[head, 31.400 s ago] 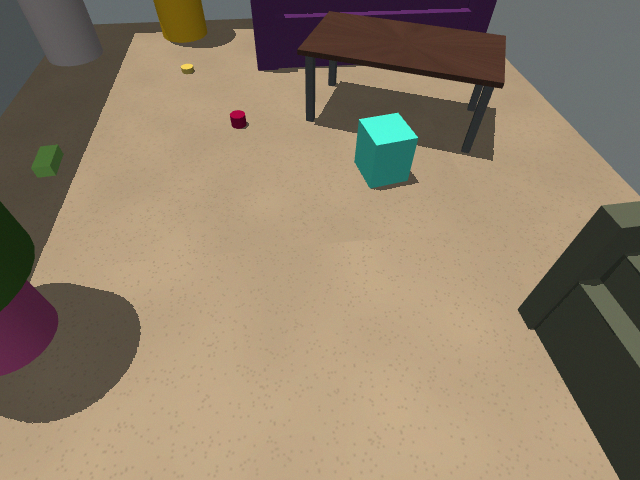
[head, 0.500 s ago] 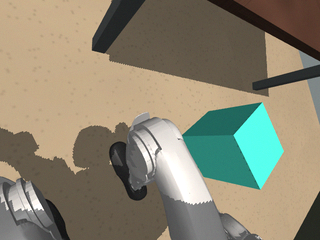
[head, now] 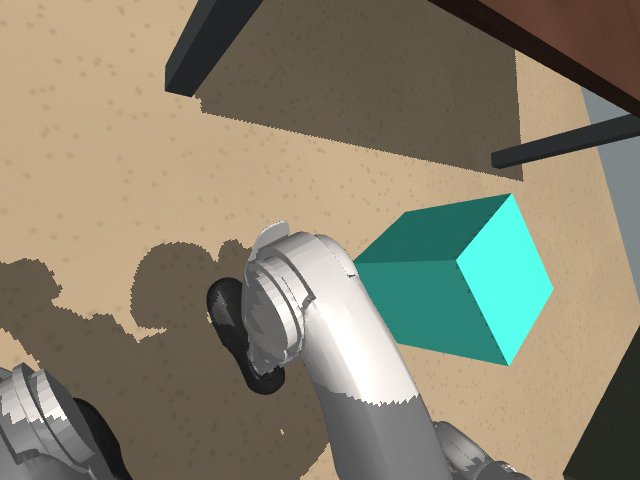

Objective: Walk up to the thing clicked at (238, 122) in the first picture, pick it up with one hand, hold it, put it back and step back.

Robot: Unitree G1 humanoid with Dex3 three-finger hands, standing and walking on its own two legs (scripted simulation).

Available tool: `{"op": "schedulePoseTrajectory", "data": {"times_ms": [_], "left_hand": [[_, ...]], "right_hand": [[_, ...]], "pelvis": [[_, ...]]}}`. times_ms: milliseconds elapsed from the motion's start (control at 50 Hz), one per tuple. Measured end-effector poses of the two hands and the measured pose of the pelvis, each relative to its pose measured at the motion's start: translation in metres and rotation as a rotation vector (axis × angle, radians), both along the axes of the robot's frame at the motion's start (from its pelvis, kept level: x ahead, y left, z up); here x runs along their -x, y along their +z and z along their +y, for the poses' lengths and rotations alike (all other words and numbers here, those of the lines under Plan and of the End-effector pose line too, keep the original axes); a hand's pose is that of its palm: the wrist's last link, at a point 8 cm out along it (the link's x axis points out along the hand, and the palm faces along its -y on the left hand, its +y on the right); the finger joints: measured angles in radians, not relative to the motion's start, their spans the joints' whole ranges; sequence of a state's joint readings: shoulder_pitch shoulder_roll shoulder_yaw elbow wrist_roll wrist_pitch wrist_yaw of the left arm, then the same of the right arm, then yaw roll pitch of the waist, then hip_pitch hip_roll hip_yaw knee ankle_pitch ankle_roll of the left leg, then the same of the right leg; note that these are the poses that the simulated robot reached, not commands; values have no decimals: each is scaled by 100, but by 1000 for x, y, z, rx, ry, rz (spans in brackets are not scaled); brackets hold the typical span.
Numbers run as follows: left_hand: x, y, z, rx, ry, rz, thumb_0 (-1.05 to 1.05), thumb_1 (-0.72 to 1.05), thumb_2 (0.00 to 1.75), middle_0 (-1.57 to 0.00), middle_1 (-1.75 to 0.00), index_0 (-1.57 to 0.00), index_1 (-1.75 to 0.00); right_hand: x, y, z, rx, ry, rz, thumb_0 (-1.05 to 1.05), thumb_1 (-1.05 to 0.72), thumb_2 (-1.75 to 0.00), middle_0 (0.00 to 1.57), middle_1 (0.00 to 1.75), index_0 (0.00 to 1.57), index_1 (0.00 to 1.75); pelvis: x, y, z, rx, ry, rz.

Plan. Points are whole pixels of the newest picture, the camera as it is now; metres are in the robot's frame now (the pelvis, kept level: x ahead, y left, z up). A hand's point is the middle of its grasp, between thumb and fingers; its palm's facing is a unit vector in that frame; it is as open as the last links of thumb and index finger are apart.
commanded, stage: open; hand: left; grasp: from above
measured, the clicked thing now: out of the picture +0.53 +0.27 -0.28
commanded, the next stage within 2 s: withdraw in 0.86 s
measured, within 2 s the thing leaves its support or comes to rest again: neither
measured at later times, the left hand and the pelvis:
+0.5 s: hand out of the picture +0.51 +0.28 -0.25, palm faces -0.43 -0.13 -0.89, open 12.5 cm; pelvis +0.00 +0.00 +0.00, yaw -1 degrees
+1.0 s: hand out of the picture +0.51 +0.28 -0.25, palm faces -0.43 -0.12 -0.89, open 12.9 cm; pelvis +0.00 +0.00 +0.00, yaw -1 degrees
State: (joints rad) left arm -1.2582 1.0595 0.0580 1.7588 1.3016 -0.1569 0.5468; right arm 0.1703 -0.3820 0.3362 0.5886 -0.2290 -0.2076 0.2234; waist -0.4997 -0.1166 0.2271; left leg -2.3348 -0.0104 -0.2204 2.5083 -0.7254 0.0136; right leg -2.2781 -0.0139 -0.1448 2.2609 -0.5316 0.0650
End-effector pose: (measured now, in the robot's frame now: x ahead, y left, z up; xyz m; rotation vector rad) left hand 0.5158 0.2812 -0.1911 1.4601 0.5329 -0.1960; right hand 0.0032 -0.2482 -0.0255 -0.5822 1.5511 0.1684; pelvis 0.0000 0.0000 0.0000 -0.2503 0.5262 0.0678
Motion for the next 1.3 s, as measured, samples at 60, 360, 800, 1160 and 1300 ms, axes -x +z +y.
{"op": "schedulePoseTrajectory", "data": {"times_ms": [60,360,800,1160,1300], "left_hand": [[-1,1,0,5,1,-12,-1,-3,59,-65,-68,-56,-63],[-4,0,2,1,8,-6,0,-22,81,-37,-83,-36,-83],[-1,-1,5,-3,12,3,0,-34,93,-18,-104,-20,-103],[-13,19,9,-2,22,-93,0,-45,98,-14,-103,-15,-103],[-26,91,27,-63,45,-187,0,-53,102,-13,-102,-11,-103]], "right_hand": [[2,0,2,-1,-5,3,0,-91,-91,20,30,20,30],[5,5,6,9,-14,13,0,-91,-91,20,30,20,30],[1,6,4,8,0,11,0,-90,-90,20,30,20,30],[11,9,4,14,-27,25,0,-91,-91,20,30,20,30],[1,2,-6,-16,-101,3,0,-92,-91,20,30,20,30]], "pelvis": [[0,1,0,-1,-2,1],[0,3,2,9,-4,9],[1,5,1,10,-2,7],[2,5,0,5,-4,14],[-8,13,-2,-13,4,79]]}}
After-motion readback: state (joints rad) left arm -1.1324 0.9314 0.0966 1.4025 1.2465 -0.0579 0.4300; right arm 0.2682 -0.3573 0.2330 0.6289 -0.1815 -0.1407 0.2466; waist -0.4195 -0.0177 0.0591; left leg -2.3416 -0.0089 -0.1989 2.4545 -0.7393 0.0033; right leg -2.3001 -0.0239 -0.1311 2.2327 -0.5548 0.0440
